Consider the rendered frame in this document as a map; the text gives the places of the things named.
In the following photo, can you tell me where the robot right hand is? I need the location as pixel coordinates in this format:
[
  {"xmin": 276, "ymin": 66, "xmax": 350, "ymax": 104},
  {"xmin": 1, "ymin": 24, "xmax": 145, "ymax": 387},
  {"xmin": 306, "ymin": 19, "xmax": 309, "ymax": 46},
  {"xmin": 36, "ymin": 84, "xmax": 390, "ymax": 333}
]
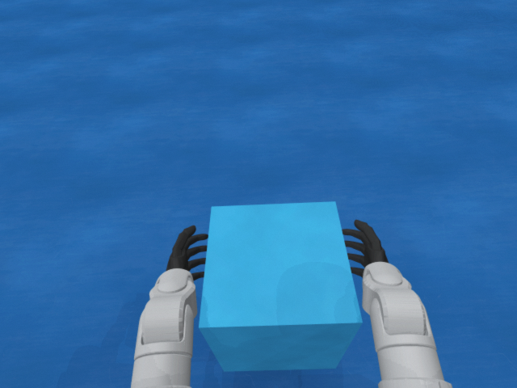
[{"xmin": 342, "ymin": 220, "xmax": 389, "ymax": 278}]

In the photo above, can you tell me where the robot left hand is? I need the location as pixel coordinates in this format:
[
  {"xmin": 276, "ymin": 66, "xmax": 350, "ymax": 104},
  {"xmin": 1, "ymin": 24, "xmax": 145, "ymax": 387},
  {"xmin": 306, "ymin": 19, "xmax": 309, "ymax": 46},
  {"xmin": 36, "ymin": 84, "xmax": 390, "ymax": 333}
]
[{"xmin": 166, "ymin": 226, "xmax": 208, "ymax": 280}]

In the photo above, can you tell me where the carton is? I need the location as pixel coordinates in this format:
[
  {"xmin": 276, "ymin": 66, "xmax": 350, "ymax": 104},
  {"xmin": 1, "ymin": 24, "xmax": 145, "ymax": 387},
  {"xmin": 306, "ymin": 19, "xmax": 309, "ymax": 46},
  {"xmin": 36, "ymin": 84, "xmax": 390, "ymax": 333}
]
[{"xmin": 199, "ymin": 201, "xmax": 363, "ymax": 372}]

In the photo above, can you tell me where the robot right forearm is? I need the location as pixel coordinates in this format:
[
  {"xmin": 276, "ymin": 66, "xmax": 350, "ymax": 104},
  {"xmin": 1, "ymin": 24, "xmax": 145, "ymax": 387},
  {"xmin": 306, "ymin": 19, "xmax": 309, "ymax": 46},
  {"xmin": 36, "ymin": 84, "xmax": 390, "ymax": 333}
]
[{"xmin": 362, "ymin": 262, "xmax": 452, "ymax": 388}]

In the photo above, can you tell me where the robot left forearm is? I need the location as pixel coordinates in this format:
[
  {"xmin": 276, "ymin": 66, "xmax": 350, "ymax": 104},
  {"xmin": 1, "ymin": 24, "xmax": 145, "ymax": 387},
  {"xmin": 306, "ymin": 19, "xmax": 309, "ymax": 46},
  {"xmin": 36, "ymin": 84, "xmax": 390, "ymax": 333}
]
[{"xmin": 131, "ymin": 268, "xmax": 197, "ymax": 388}]

